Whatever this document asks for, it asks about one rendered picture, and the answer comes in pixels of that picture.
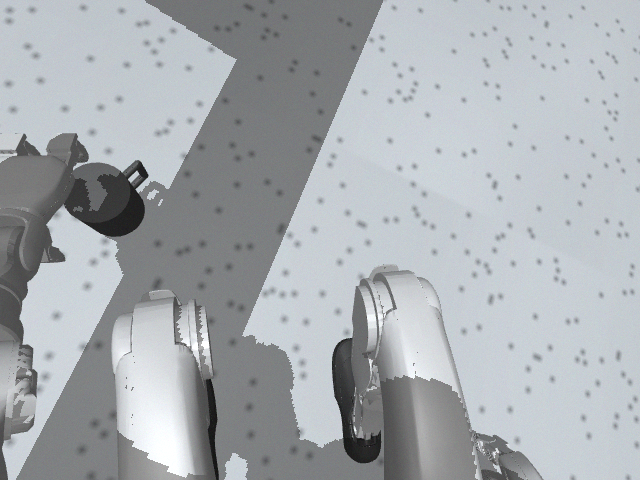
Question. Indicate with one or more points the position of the right robot foot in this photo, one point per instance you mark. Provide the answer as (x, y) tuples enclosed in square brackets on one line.
[(358, 449)]

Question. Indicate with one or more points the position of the right robot hand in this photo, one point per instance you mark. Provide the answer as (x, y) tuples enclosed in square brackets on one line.
[(513, 465)]

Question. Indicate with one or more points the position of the mug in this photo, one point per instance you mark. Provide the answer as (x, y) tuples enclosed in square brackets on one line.
[(103, 198)]

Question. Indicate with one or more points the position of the left robot arm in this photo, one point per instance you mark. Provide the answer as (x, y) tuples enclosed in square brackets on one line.
[(23, 238)]

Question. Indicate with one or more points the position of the left robot hand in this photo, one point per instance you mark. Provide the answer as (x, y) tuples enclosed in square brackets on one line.
[(36, 183)]

